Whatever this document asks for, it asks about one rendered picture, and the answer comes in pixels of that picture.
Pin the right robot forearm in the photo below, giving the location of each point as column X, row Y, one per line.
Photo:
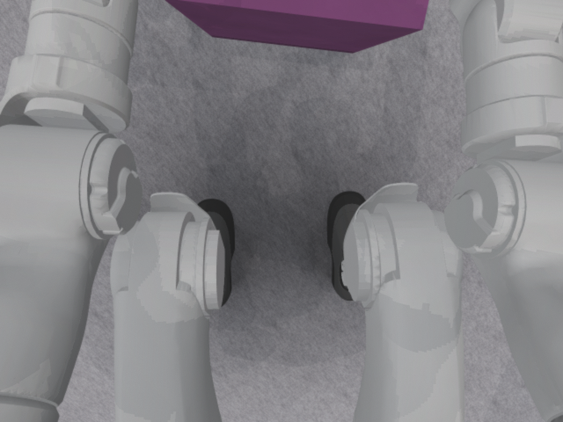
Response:
column 512, row 54

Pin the carton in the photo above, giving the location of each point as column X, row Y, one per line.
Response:
column 345, row 26

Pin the left robot forearm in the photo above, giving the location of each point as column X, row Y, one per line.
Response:
column 74, row 73

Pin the robot left foot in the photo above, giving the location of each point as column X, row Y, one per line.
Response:
column 223, row 220

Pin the left robot upper arm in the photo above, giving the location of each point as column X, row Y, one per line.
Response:
column 64, row 193

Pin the left robot thigh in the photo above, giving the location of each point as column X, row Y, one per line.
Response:
column 161, row 359

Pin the right robot upper arm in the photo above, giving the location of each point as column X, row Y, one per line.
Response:
column 508, row 214

